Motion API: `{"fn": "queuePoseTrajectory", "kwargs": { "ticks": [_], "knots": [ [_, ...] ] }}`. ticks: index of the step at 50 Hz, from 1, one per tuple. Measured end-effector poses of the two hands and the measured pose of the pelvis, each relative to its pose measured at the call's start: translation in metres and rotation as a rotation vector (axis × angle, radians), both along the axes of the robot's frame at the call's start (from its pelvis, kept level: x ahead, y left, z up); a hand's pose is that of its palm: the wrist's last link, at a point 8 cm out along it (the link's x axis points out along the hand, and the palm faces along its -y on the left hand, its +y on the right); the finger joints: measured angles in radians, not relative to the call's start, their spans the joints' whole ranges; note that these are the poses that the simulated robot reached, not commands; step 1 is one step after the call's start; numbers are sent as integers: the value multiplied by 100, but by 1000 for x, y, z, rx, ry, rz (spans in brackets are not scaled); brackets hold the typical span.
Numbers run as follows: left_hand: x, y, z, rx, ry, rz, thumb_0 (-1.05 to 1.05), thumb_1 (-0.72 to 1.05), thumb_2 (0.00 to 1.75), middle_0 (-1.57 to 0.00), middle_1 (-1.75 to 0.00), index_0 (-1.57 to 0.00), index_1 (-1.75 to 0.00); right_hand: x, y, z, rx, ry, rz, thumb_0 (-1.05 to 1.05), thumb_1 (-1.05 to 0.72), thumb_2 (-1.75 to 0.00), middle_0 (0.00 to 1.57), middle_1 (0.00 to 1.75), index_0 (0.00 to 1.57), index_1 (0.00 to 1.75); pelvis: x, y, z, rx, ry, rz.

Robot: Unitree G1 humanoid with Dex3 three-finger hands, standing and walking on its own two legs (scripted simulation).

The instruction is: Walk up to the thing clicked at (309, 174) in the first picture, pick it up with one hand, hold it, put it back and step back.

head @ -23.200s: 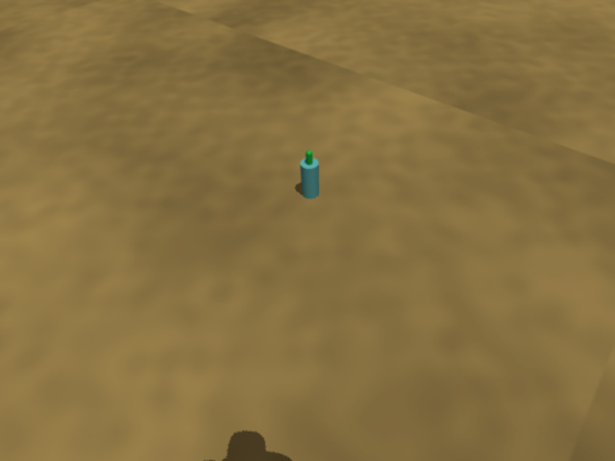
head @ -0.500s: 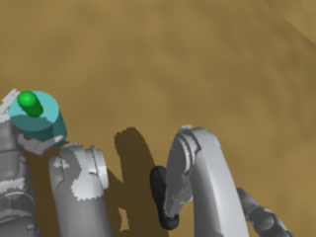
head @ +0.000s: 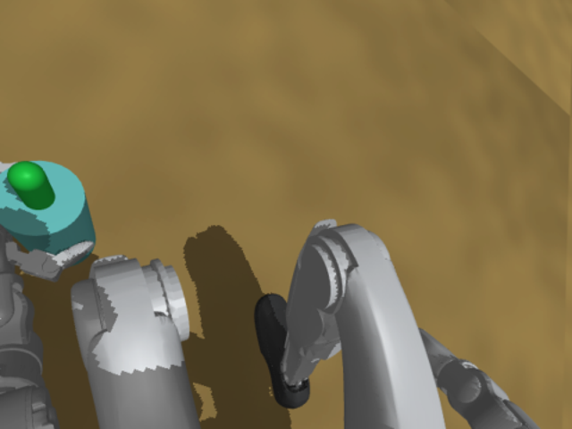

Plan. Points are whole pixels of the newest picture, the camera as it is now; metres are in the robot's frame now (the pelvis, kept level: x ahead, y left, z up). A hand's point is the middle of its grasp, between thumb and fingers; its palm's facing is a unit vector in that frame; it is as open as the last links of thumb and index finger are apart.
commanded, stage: lower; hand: left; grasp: from the side
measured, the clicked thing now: (49, 214) +0.40 +0.23 -0.15
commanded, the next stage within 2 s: loosen in 0.26 s
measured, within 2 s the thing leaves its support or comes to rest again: rests again in 1.08 s
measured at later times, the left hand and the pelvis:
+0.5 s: hand (45, 224) +0.39 +0.24 -0.18, palm faces +0.21 -0.98 +0.00, open 11.3 cm; pelvis +0.00 +0.00 +0.00, yaw -1 degrees
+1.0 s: hand (42, 212) +0.40 +0.24 -0.16, palm faces +0.20 -0.98 +0.03, open 15.4 cm; pelvis -0.01 +0.01 +0.00, yaw -2 degrees
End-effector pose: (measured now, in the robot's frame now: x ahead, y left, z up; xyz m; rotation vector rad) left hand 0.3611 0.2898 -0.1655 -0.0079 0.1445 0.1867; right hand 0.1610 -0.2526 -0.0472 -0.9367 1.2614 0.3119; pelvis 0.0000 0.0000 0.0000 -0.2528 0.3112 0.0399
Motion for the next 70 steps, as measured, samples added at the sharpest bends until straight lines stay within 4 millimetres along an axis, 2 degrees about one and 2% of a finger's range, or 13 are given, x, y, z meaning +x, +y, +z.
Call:
{"fn": "queuePoseTrajectory", "kwargs": {
  "ticks": [24, 31, 37, 45, 57, 62, 70],
  "knots": [
    [-4, -1, -14, 2, -11, 20, -3, -57, 105, -64, -95, -68, -96, 5, 7, 6, -31, 11, 59, 0, -93, -91, 21, 30, 20, 30, -2, 3, -2, -23, -31, -14],
    [-2, 0, -14, -8, -21, 33, -3, -48, 86, -69, -83, -73, -84, 9, 8, 8, -34, 2, 73, 0, -93, -91, 21, 30, 20, 30, -2, 3, -2, -28, -34, -16],
    [6, 0, 1, -4, -98, 25, -2, -45, 64, -69, -70, -69, -69, 11, 11, 8, -32, -1, 83, 0, -93, -91, 21, 30, 20, 30, -3, 4, -2, -30, -37, -17],
    [13, 0, 3, -9, -98, 16, -1, -51, 36, -55, -45, -54, -46, 11, 14, 13, -31, -27, 87, 0, -92, -90, 21, 30, 20, 30, -5, 5, -2, -36, -46, -25],
    [3, 5, -2, -8, -98, 7, -1, -59, 12, -24, -13, -22, -14, 3, 13, 18, -55, 5, 92, 0, -90, -90, 21, 30, 21, 30, -7, 6, -1, -43, -53, -23],
    [4, 22, 14, 16, -156, 28, -1, -59, 8, -14, -5, -12, -6, 3, 14, 19, -61, -7, 67, 0, -89, -90, 21, 30, 21, 30, -6, 6, 1, -41, -44, -19],
    [8, 64, 71, 82, -169, 16, -1, -53, 6, -8, -1, -6, -1, 15, 17, 19, 4, -82, -17, 0, -89, -90, 21, 30, 21, 30, -3, 6, 11, -21, 22, 1]
  ]
}}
